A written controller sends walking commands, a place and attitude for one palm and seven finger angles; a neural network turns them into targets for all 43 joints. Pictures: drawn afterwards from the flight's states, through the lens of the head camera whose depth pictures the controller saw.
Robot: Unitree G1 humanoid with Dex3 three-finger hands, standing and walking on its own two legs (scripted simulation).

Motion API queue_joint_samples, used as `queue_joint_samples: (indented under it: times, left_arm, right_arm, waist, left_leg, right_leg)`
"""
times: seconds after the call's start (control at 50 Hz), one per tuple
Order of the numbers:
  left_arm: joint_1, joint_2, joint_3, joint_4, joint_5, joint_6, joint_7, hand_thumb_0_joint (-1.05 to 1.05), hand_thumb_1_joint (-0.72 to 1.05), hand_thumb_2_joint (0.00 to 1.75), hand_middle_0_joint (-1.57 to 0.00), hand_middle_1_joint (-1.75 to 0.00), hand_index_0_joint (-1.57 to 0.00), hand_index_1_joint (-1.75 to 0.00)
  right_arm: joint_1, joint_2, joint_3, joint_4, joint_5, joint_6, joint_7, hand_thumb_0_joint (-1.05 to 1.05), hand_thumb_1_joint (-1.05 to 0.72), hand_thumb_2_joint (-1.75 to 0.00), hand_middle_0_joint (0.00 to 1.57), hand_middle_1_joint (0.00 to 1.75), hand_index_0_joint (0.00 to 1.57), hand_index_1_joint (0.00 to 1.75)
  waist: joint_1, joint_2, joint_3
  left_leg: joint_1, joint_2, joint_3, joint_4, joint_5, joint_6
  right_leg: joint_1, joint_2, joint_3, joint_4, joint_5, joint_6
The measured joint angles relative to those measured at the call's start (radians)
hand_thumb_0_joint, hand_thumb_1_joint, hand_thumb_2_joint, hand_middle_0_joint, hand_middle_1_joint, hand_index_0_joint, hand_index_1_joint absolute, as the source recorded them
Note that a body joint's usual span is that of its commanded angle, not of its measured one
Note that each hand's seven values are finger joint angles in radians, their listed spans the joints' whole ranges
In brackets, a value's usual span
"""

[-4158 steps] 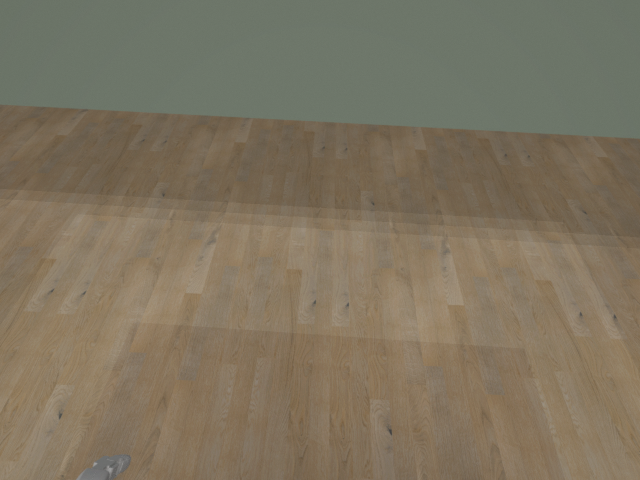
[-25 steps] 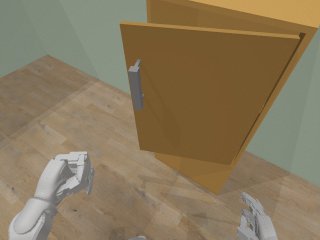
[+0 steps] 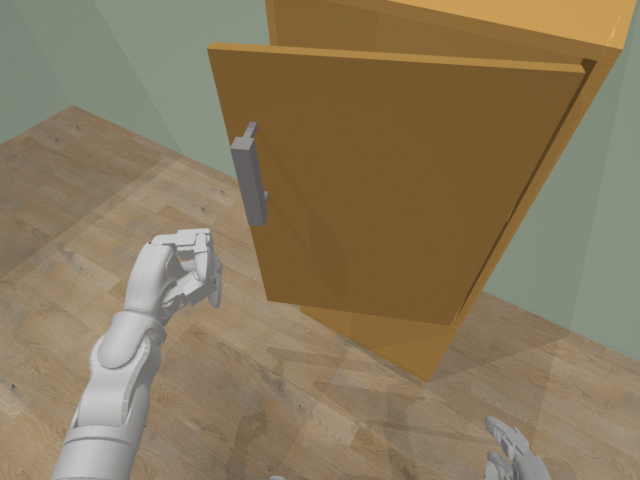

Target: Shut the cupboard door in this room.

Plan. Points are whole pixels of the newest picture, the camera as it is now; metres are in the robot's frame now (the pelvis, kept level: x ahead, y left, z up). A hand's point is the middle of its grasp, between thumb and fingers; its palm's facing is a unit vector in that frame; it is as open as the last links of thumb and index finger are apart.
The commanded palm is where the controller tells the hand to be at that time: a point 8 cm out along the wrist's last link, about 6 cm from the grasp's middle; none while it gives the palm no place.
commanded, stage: bring the fist close to the handle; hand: left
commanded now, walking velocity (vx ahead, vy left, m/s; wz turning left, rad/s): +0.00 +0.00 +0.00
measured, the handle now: (255, 175) +0.51 +0.12 +0.09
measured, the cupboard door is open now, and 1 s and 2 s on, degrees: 23 23 8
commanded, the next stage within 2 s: push the door shut along its arc in 0.80 s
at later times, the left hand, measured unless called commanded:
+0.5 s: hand (260, 224) +0.42 +0.10 +0.09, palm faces -0.14 -0.99 +0.01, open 3.1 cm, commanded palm +0.39 +0.16 +0.09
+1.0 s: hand (250, 226) +0.41 +0.11 +0.09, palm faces -0.14 -0.99 -0.03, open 3.1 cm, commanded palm +0.40 +0.16 +0.09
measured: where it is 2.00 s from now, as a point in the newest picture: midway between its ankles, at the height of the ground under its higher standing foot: outside the picture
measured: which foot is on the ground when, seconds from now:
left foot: down 0.00-1.00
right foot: down 0.00-1.00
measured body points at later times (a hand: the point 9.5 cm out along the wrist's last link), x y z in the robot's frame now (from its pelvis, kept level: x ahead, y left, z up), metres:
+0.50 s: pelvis -0.01 -0.02 +0.00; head +0.05 -0.03 +0.44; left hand +0.42 +0.15 +0.09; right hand +0.09 -0.27 -0.12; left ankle +0.01 +0.11 -0.70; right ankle +0.00 -0.12 -0.70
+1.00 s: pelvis -0.02 -0.01 -0.01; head +0.03 -0.01 +0.44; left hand +0.41 +0.16 +0.10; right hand +0.07 -0.27 -0.12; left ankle +0.01 +0.11 -0.70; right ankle +0.00 -0.12 -0.70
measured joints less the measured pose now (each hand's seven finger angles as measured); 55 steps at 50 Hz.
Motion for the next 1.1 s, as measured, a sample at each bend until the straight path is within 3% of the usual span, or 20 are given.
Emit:
queue_joint_samples:
  times: [0.12,0.28,0.44,0.62,0.76,0.88,1.02,1.1]
  left_arm:
    - [-0.117,-0.001,-0.007,0.152,0.01,0.041,-0.001,0.02,0.9,0.9,-1.3,-1.5,-1.31,-1.5]
    - [-0.293,-0.002,0.026,0.29,0.021,-0.035,0.033,0.02,0.9,0.9,-1.3,-1.5,-1.3,-1.5]
    - [-0.459,0.002,0.039,0.538,0.038,-0.007,0.028,0.02,0.9,0.9,-1.3,-1.5,-1.3,-1.5]
    - [-0.454,0.01,0.104,0.544,0.058,-0.123,0.037,0.02,0.9,0.9,-1.3,-1.5,-1.3,-1.5]
    - [-0.466,0.02,0.086,0.609,0.035,-0.082,0.011,0.02,0.9,0.9,-1.3,-1.5,-1.3,-1.5]
    - [-0.483,-0.008,0.073,0.598,0.041,-0.138,0.027,0.02,0.9,0.9,-1.3,-1.5,-1.3,-1.5]
    - [-0.565,0.026,0.068,0.712,0.073,-0.133,0.025,0.02,0.9,0.9,-1.3,-1.5,-1.31,-1.5]
    - [-0.654,0.051,0.059,0.79,0.069,-0.125,0.007,0.02,0.9,0.9,-1.3,-1.5,-1.31,-1.5]
  right_arm:
    - [-0.028,-0.003,-0.004,0.009,0.002,0.031,-0.005,0.01,-0.9,-0.9,0.21,0.3,0.21,0.3]
    - [-0.029,0.003,-0.012,0.039,-0.004,0.049,0.003,0.01,-0.9,-0.9,0.21,0.3,0.21,0.3]
    - [0.003,-0.002,-0.018,0.043,-0.003,0.093,0.016,0.01,-0.9,-0.9,0.21,0.3,0.21,0.3]
    - [0.05,-0.001,-0.033,0.054,-0.011,0.114,0.026,0.01,-0.9,-0.9,0.21,0.3,0.2,0.29]
    - [0.059,-0.006,-0.033,0.053,0.0,0.131,0.021,0.01,-0.9,-0.9,0.21,0.3,0.2,0.29]
    - [0.037,-0.004,-0.032,0.054,-0.004,0.115,0.019,0.01,-0.9,-0.9,0.21,0.3,0.2,0.29]
    - [0.01,0.0,-0.021,0.041,-0.001,0.118,0.022,0.01,-0.9,-0.9,0.21,0.3,0.2,0.29]
    - [0.001,0.0,-0.013,0.046,-0.001,0.11,0.017,0.01,-0.9,-0.9,0.21,0.3,0.21,0.3]
  waist:
    - [-0.015,-0.006,0.015]
    - [-0.022,-0.011,0.001]
    - [-0.04,-0.006,0.0]
    - [-0.049,-0.012,-0.01]
    - [-0.043,-0.004,-0.001]
    - [-0.04,-0.014,0.003]
    - [-0.054,-0.016,0.0]
    - [-0.067,-0.016,0.014]
  left_leg:
    - [-0.011,0.003,-0.002,-0.006,0.006,-0.007]
    - [-0.029,0.01,0.002,-0.005,0.006,-0.016]
    - [-0.06,0.013,0.002,-0.004,0.015,-0.02]
    - [-0.071,0.024,0.027,0.001,0.013,-0.021]
    - [-0.06,0.024,0.019,-0.01,0.027,-0.017]
    - [-0.075,0.021,0.018,0.004,0.031,-0.014]
    - [-0.105,0.017,0.014,0.029,0.029,-0.008]
    - [-0.141,0.014,0.008,0.049,0.03,-0.005]
  right_leg:
    - [-0.016,0.002,-0.002,0.003,0.002,-0.007]
    - [-0.04,0.01,0.002,0.012,0.001,-0.015]
    - [-0.074,0.013,0.001,0.018,0.009,-0.019]
    - [-0.101,0.023,0.026,0.035,0.012,-0.02]
    - [-0.082,0.022,0.018,0.013,0.028,-0.017]
    - [-0.092,0.02,0.016,0.02,0.035,-0.013]
    - [-0.116,0.016,0.012,0.037,0.033,-0.007]
    - [-0.146,0.013,0.005,0.049,0.035,-0.003]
